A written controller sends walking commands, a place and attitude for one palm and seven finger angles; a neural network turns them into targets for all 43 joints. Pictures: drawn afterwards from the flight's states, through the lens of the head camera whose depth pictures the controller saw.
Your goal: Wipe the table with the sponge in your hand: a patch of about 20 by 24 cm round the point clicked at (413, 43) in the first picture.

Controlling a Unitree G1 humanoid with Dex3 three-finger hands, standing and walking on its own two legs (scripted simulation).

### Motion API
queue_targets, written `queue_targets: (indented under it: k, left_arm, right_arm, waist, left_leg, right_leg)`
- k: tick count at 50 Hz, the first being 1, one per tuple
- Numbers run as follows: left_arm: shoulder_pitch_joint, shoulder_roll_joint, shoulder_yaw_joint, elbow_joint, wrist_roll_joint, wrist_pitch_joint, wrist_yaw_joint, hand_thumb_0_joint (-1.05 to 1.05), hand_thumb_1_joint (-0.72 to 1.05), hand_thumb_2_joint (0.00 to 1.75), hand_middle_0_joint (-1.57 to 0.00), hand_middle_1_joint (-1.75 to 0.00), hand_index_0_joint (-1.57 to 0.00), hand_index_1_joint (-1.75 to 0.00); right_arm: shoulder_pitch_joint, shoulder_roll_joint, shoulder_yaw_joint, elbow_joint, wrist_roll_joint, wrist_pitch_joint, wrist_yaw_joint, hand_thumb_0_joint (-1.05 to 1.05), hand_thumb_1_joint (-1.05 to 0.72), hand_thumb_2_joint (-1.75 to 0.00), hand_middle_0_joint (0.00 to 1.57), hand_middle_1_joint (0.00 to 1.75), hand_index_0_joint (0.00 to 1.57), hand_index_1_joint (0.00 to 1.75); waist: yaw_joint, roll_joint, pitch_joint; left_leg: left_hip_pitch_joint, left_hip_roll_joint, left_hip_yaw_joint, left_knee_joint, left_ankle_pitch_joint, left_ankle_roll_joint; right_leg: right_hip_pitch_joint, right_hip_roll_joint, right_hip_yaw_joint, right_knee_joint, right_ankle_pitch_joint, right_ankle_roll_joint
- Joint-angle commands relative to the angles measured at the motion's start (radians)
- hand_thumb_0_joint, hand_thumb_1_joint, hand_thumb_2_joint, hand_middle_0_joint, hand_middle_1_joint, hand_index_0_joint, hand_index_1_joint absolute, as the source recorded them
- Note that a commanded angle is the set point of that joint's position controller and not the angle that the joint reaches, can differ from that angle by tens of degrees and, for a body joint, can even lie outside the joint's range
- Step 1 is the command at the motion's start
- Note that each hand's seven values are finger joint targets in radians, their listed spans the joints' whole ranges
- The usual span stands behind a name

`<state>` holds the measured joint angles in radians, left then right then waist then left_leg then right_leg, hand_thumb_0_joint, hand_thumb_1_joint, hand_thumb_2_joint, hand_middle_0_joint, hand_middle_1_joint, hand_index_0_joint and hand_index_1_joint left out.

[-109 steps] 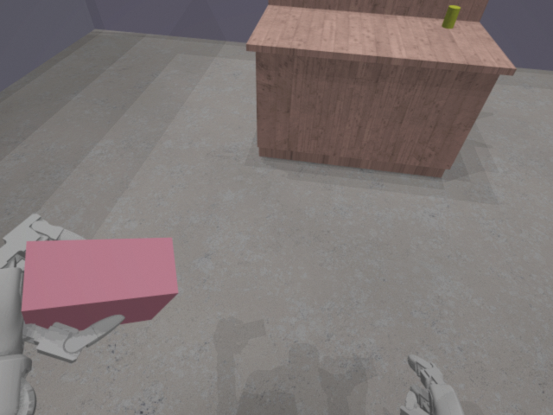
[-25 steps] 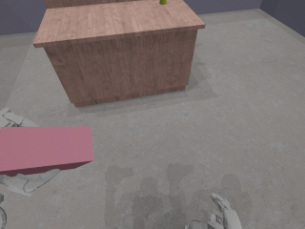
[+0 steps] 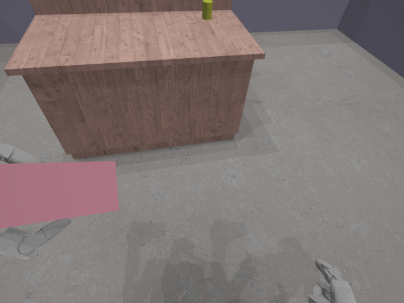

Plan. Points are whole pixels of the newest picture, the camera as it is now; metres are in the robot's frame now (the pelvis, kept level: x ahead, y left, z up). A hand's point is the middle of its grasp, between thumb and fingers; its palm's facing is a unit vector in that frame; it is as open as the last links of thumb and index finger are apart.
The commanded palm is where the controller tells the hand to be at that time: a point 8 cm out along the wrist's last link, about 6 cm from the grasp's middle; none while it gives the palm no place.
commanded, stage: walk to a spot facing it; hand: left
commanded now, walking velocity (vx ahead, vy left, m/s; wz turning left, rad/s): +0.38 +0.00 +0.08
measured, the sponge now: (69, 193) +0.22 +0.20 +0.18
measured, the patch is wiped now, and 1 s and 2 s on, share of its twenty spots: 0.00 0.00 0.00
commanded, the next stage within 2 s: turn to face it in 1.46 s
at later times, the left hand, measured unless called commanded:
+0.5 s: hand (101, 136) +0.34 +0.20 +0.17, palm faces +0.45 -0.74 -0.50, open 10.5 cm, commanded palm +0.28 +0.23 +0.19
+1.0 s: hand (104, 85) +0.45 +0.22 +0.20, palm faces +0.52 -0.73 -0.43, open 10.5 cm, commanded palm +0.39 +0.26 +0.19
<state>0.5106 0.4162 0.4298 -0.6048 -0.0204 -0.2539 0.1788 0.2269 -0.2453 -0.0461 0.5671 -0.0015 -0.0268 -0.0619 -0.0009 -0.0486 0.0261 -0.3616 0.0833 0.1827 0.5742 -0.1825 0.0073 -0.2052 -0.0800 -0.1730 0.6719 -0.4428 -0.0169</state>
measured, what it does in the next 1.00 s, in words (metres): walks ahead: right foot, then left foot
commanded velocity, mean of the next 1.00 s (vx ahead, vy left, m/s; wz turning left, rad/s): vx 0.37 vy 0.00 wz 0.22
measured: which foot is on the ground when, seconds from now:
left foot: down 0.00-0.32, up 0.34-0.72, down 0.74-1.00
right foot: down 0.00-0.00, up 0.02-0.30, down 0.32-0.74, up 0.76-1.00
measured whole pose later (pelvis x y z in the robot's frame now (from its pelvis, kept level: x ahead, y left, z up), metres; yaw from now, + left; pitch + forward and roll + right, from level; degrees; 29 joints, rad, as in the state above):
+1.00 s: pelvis +0.28 -0.04 +0.01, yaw +10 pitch -1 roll -1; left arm 0.49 0.37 0.38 -0.56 -0.02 -0.23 0.14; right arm 0.21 -0.11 0.03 0.58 0.01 -0.08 -0.02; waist 0.00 0.02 0.05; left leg -0.31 0.07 0.12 0.53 -0.22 0.03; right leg -0.50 -0.12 -0.10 0.94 -0.37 0.04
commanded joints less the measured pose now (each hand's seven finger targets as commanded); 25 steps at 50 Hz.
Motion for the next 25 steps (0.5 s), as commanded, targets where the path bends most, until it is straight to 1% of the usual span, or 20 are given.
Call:
queue_targets:
  k: [1,2,3,4,6,7,9,11,13,14,15,16,17,18,19,20,21,22,23,25]
  left_arm:
    - [-0.191,0.097,0.007,-0.060,-0.007,-0.038,0.007,0.00,0.10,1.30,-1.20,-1.60,-1.20,-1.60]
    - [-0.226,0.137,0.027,-0.037,0.005,-0.032,0.000,0.00,0.10,1.30,-1.20,-1.60,-1.20,-1.60]
    - [-0.260,0.128,0.011,-0.071,0.013,-0.031,-0.007,0.00,0.10,1.30,-1.20,-1.60,-1.20,-1.60]
    - [-0.274,0.117,0.003,-0.111,0.014,-0.032,-0.007,0.00,0.10,1.30,-1.20,-1.60,-1.20,-1.60]
    - [-0.257,0.109,-0.002,-0.237,0.012,-0.035,-0.006,0.00,0.10,1.30,-1.20,-1.60,-1.20,-1.60]
    - [-0.210,0.098,-0.005,-0.258,0.009,-0.033,-0.005,0.00,0.10,1.30,-1.20,-1.60,-1.20,-1.60]
    - [-0.138,0.097,0.011,-0.265,0.001,-0.027,0.000,0.00,0.10,1.30,-1.20,-1.60,-1.20,-1.60]
    - [-0.112,0.113,0.046,-0.233,0.001,-0.019,0.007,0.00,0.10,1.30,-1.20,-1.60,-1.20,-1.60]
    - [-0.084,0.099,0.056,-0.136,-0.003,-0.010,0.007,0.00,0.10,1.30,-1.20,-1.60,-1.20,-1.60]
    - [-0.083,0.095,0.057,-0.092,-0.003,-0.001,0.005,0.00,0.10,1.30,-1.20,-1.60,-1.20,-1.60]
    - [-0.089,0.108,0.065,-0.049,-0.001,0.009,0.003,0.00,0.10,1.30,-1.20,-1.60,-1.20,-1.60]
    - [-0.075,0.121,0.067,0.002,0.005,0.025,0.002,0.00,0.10,1.30,-1.20,-1.60,-1.20,-1.60]
    - [-0.108,0.162,0.094,-0.014,-0.010,0.031,0.004,0.00,0.10,1.30,-1.20,-1.60,-1.20,-1.60]
    - [-0.156,0.157,0.102,-0.008,-0.012,0.022,-0.003,0.00,0.10,1.30,-1.20,-1.60,-1.20,-1.60]
    - [-0.107,0.147,0.096,0.036,-0.014,0.017,-0.013,0.00,0.10,1.30,-1.20,-1.60,-1.20,-1.60]
    - [-0.066,0.140,0.092,0.040,-0.011,0.008,-0.018,0.00,0.10,1.30,-1.20,-1.60,-1.20,-1.60]
    - [-0.076,0.137,0.089,0.011,-0.012,0.001,-0.020,0.00,0.10,1.30,-1.20,-1.60,-1.20,-1.60]
    - [-0.066,0.124,0.075,-0.003,-0.006,-0.012,-0.019,0.00,0.10,1.30,-1.20,-1.60,-1.20,-1.60]
    - [-0.085,0.119,0.064,-0.029,-0.002,-0.022,-0.018,0.00,0.10,1.30,-1.20,-1.60,-1.20,-1.60]
    - [-0.130,0.114,0.038,-0.098,0.002,-0.030,-0.014,0.00,0.10,1.30,-1.20,-1.60,-1.20,-1.60]
  right_arm:
    - [-0.083,-0.071,-0.005,-0.148,0.009,-0.058,-0.010,0.00,-0.90,-0.90,0.20,0.30,0.20,0.30]
    - [-0.097,-0.063,0.009,-0.126,-0.006,-0.065,-0.011,0.00,-0.90,-0.90,0.20,0.30,0.20,0.30]
    - [-0.102,-0.060,0.001,-0.114,0.000,-0.069,-0.008,0.00,-0.90,-0.90,0.20,0.30,0.20,0.30]
    - [-0.099,-0.064,-0.007,-0.111,0.006,-0.074,-0.005,0.00,-0.90,-0.90,0.20,0.30,0.20,0.30]
    - [-0.103,-0.068,-0.006,-0.117,0.005,-0.097,0.000,0.00,-0.90,-0.90,0.20,0.30,0.20,0.30]
    - [-0.098,-0.066,-0.004,-0.117,0.004,-0.109,0.003,0.00,-0.90,-0.90,0.20,0.30,0.20,0.30]
    - [-0.087,-0.058,0.003,-0.116,0.000,-0.127,0.008,0.00,-0.90,-0.90,0.20,0.30,0.20,0.30]
    - [-0.084,-0.057,0.005,-0.117,-0.003,-0.130,0.010,0.00,-0.90,-0.90,0.20,0.30,0.20,0.30]
    - [-0.087,-0.046,0.004,-0.105,0.000,-0.113,0.004,0.00,-0.90,-0.90,0.20,0.30,0.20,0.30]
    - [-0.084,-0.042,0.002,-0.099,0.005,-0.100,0.000,0.00,-0.90,-0.90,0.20,0.30,0.20,0.30]
    - [-0.079,-0.026,0.002,-0.095,0.010,-0.087,-0.003,0.00,-0.90,-0.90,0.20,0.30,0.20,0.30]
    - [-0.066,0.006,0.008,-0.107,0.012,-0.070,-0.002,0.00,-0.90,-0.90,0.20,0.30,0.20,0.30]
    - [-0.143,-0.026,0.011,-0.126,0.013,-0.073,-0.004,0.00,-0.90,-0.90,0.20,0.30,0.20,0.30]
    - [-0.125,-0.033,0.006,-0.092,0.008,-0.079,-0.002,0.00,-0.90,-0.90,0.20,0.30,0.20,0.30]
    - [-0.114,-0.035,0.004,-0.082,0.013,-0.072,-0.001,0.00,-0.90,-0.90,0.20,0.30,0.20,0.30]
    - [-0.124,-0.037,0.008,-0.074,0.011,-0.059,0.001,0.00,-0.90,-0.90,0.20,0.30,0.20,0.30]
    - [-0.143,-0.037,0.010,-0.068,0.014,-0.043,0.002,0.00,-0.90,-0.90,0.20,0.30,0.20,0.30]
    - [-0.151,-0.043,0.012,-0.068,0.008,-0.038,0.003,0.00,-0.90,-0.90,0.20,0.30,0.20,0.30]
    - [-0.147,-0.047,0.010,-0.068,0.006,-0.036,0.007,0.00,-0.90,-0.90,0.20,0.30,0.20,0.30]
    - [-0.137,-0.052,0.005,-0.078,0.004,-0.036,0.013,0.00,-0.90,-0.90,0.20,0.30,0.20,0.30]
  waist:
    - [-0.019,0.346,-0.083]
    - [-0.023,0.303,-0.039]
    - [-0.017,0.261,-0.021]
    - [-0.006,0.241,-0.011]
    - [0.010,0.299,-0.043]
    - [0.013,0.344,-0.063]
    - [0.008,0.370,-0.090]
    - [0.004,0.337,-0.115]
    - [0.011,0.261,-0.129]
    - [0.010,0.188,-0.147]
    - [0.015,0.032,-0.162]
    - [0.016,-0.293,-0.184]
    - [0.035,-0.309,-0.149]
    - [0.014,-0.205,-0.139]
    - [0.011,-0.175,-0.101]
    - [0.011,-0.133,-0.076]
    - [0.015,-0.099,-0.094]
    - [0.011,-0.075,-0.082]
    - [0.006,-0.072,-0.079]
    - [-0.001,-0.055,-0.073]
  left_leg:
    - [0.341,0.395,-0.693,-0.312,-0.067,0.249]
    - [0.255,0.411,-0.691,-0.343,-0.154,0.260]
    - [0.231,0.391,-0.619,-0.330,-0.188,0.257]
    - [0.194,0.355,-0.515,-0.312,-0.192,0.236]
    - [0.162,0.266,-0.319,-0.305,-0.178,0.173]
    - [0.146,0.236,-0.264,-0.312,-0.174,0.153]
    - [0.141,0.222,-0.221,-0.311,-0.105,0.142]
    - [0.155,0.212,-0.183,-0.262,-0.042,0.121]
    - [0.128,0.190,-0.144,-0.157,-0.085,0.092]
    - [0.086,0.161,-0.109,-0.059,-0.123,0.072]
    - [-0.001,0.105,-0.047,0.154,-0.171,0.049]
    - [-0.244,-0.022,0.003,0.457,-0.322,0.007]
    - [-0.403,-0.041,-0.114,0.654,-0.405,-0.009]
    - [-0.394,0.009,-0.194,0.712,-0.319,-0.013]
    - [-0.412,0.025,-0.200,0.752,-0.269,-0.024]
    - [-0.429,0.031,-0.194,0.773,-0.230,-0.037]
    - [-0.428,0.034,-0.186,0.745,-0.216,-0.040]
    - [-0.437,0.031,-0.164,0.729,-0.200,-0.042]
    - [-0.433,0.034,-0.153,0.701,-0.176,-0.041]
    - [-0.374,0.043,-0.124,0.565,-0.132,-0.036]
  right_leg:
    - [-0.425,0.043,0.120,0.491,-0.181,0.027]
    - [-0.454,-0.018,0.176,0.541,-0.129,0.030]
    - [-0.467,-0.041,0.188,0.535,-0.105,0.033]
    - [-0.446,-0.053,0.178,0.483,-0.091,0.033]
    - [-0.342,-0.040,0.114,0.345,-0.019,0.037]
    - [-0.291,-0.028,0.081,0.290,0.016,0.040]
    - [-0.208,-0.007,0.034,0.163,0.050,0.047]
    - [-0.139,0.021,-0.013,0.042,0.070,0.053]
    - [-0.023,0.051,-0.054,-0.109,0.131,0.055]
    - [0.064,0.051,-0.043,-0.173,0.158,0.048]
    - [0.142,-0.034,0.081,-0.250,0.125,0.008]
    - [0.277,-0.251,0.456,-0.348,0.113,-0.098]
    - [0.309,-0.384,0.654,-0.402,0.200,-0.169]
    - [0.258,-0.376,0.594,-0.404,0.149,-0.164]
    - [0.235,-0.352,0.548,-0.401,0.176,-0.157]
    - [0.229,-0.318,0.452,-0.377,0.305,-0.146]
    - [0.249,-0.306,0.363,-0.353,0.408,-0.140]
    - [0.256,-0.290,0.296,-0.345,0.514,-0.132]
    - [0.250,-0.282,0.234,-0.341,0.578,-0.124]
    - [0.212,-0.274,0.161,-0.350,0.614,-0.120]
